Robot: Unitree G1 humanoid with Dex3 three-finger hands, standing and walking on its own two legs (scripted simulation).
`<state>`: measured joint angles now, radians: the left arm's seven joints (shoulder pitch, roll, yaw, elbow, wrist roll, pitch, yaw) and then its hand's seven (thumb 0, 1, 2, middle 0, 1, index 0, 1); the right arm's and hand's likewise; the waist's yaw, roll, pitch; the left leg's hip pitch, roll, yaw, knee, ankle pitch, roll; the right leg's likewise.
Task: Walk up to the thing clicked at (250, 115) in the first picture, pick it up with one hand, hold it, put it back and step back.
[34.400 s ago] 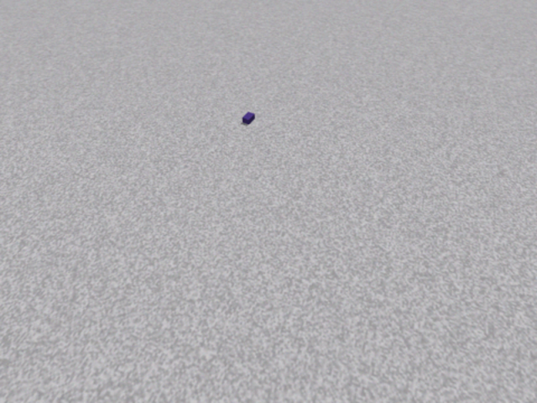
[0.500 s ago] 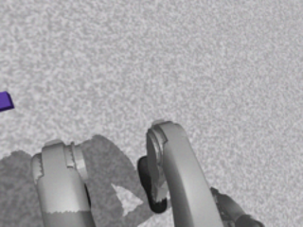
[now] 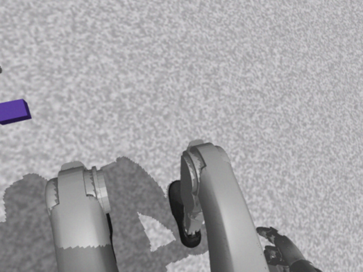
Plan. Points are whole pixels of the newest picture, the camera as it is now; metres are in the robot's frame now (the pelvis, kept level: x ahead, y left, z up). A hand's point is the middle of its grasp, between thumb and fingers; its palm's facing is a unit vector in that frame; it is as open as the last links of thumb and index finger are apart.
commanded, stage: home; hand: left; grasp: from above
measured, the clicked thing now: (12, 111) +0.49 +0.34 -0.31
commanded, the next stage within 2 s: none
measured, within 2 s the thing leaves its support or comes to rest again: neither
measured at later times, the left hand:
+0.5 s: hand out of the picture +0.42 +0.33 -0.04, palm faces -0.33 -0.39 -0.86, open 9.9 cm
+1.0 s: hand out of the picture +0.26 +0.25 +0.17, palm faces +0.06 -0.91 -0.40, open 7.4 cm
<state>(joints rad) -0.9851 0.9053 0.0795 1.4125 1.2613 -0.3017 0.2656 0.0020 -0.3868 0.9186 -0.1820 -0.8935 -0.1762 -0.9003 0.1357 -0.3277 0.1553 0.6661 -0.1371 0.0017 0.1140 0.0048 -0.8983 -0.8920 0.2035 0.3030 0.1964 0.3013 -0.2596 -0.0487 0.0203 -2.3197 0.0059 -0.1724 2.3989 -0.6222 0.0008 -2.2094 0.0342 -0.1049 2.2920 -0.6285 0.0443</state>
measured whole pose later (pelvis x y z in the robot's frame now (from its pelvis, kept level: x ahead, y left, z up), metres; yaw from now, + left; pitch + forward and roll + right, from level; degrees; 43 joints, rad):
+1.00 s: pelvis +0.04 +0.00 +0.26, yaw +8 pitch +24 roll -5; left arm 0.08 0.34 0.05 0.21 0.11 0.30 0.06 0.01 0.89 0.90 -0.21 -0.30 -0.21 -0.31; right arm 0.11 -0.21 0.04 0.55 0.04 -0.10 -0.06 0.01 -0.91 -0.89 0.20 0.30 0.20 0.30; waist -0.06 0.03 -0.19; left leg -1.39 0.02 -0.08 1.55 -0.58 -0.01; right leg -1.32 0.00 -0.06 1.49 -0.58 0.02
